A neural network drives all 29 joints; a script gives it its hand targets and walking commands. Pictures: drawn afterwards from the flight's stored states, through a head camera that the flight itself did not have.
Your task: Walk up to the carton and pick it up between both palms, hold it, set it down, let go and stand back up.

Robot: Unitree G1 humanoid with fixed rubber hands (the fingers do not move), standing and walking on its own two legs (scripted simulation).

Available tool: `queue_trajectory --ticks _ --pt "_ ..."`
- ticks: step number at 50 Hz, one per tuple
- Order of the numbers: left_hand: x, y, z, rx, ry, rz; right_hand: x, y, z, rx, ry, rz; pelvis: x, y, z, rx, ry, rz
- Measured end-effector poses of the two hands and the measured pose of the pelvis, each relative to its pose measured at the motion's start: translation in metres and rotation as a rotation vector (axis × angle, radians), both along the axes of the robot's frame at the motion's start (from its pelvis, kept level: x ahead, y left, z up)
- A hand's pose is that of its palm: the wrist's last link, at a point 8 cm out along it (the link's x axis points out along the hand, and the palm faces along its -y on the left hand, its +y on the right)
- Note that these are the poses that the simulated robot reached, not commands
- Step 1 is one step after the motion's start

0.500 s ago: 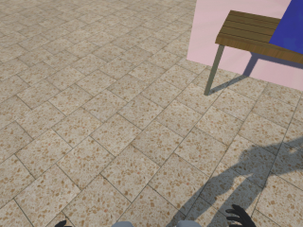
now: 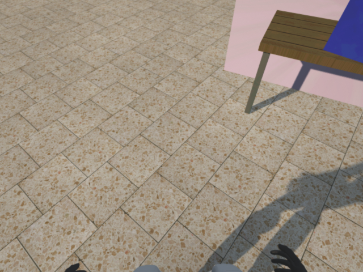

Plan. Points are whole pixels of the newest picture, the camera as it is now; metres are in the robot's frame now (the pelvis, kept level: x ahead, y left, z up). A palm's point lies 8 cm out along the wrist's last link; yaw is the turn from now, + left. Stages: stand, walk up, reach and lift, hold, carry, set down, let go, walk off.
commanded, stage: stand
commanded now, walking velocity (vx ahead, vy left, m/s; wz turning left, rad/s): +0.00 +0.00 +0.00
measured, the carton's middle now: out of the picture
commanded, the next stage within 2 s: walk up in 0.72 s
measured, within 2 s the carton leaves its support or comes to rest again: neither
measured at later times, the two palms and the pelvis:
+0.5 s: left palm out of the picture +0.09 +0.28 -0.11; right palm out of the picture +0.12 -0.25 -0.11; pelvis +0.01 +0.00 +0.00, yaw +0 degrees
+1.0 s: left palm out of the picture +0.10 +0.28 -0.11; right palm out of the picture +0.12 -0.26 -0.11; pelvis +0.01 +0.00 +0.00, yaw +0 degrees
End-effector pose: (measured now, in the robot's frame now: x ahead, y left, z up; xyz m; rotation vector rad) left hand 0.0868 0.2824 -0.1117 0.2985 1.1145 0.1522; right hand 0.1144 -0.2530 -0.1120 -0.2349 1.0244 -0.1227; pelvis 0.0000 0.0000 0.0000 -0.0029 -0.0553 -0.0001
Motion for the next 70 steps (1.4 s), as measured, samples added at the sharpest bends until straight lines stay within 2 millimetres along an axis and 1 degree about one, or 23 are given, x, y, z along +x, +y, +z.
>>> queue_trajectory --ticks 24,31,46,48,50,53,56,59,62,65,67,70 --pt "0.006 -0.001 0.000 0.003 0.009 0.001 0.010 0.000 -0.001 0.004 -0.001 0.003 0.006 -0.001 0.000 0.001 0.009 0.000" --pt "0.010 -0.001 0.001 0.003 -0.001 -0.002 0.011 0.000 -0.001 0.003 -0.002 0.004 0.007 -0.001 0.000 0.001 0.009 0.000" --pt "0.011 -0.002 0.001 0.001 -0.002 -0.002 0.011 0.000 -0.001 0.004 -0.001 0.004 0.007 -0.001 0.000 0.001 0.010 0.000" --pt "0.010 -0.002 0.000 -0.019 0.014 -0.001 0.010 -0.003 -0.001 -0.001 -0.004 0.004 0.008 -0.001 0.000 0.001 0.009 -0.001" --pt "0.011 -0.001 0.001 -0.030 0.037 -0.003 0.006 -0.011 0.000 -0.013 -0.009 0.002 0.011 -0.004 0.000 0.001 -0.004 -0.004" --pt "0.018 0.003 0.006 -0.021 0.041 0.001 -0.001 -0.031 0.003 -0.037 0.000 -0.012 0.019 -0.014 0.000 0.001 -0.030 -0.015" --pt "0.026 0.003 0.012 0.005 0.042 0.009 -0.004 -0.057 0.003 -0.056 0.011 -0.027 0.029 -0.031 -0.001 0.007 -0.047 -0.026" --pt "0.035 -0.004 0.018 0.037 0.050 0.021 0.000 -0.087 0.000 -0.068 0.017 -0.035 0.041 -0.053 -0.004 0.019 -0.055 -0.036" --pt "0.045 -0.021 0.024 0.074 0.058 0.029 0.012 -0.120 -0.010 -0.067 0.020 -0.033 0.054 -0.080 -0.010 0.043 -0.051 -0.043" --pt "0.051 -0.045 0.024 0.118 0.063 0.044 0.035 -0.154 -0.026 -0.062 0.019 -0.020 0.069 -0.109 -0.021 0.069 -0.011 -0.049" --pt "0.049 -0.067 0.024 0.123 0.091 0.064 0.053 -0.170 -0.029 -0.061 0.018 -0.009 0.078 -0.123 -0.019 0.075 0.002 -0.054" --pt "0.047 -0.100 0.025 0.114 0.150 0.095 0.079 -0.186 -0.025 -0.050 0.029 -0.001 0.095 -0.142 -0.011 0.084 0.046 -0.067"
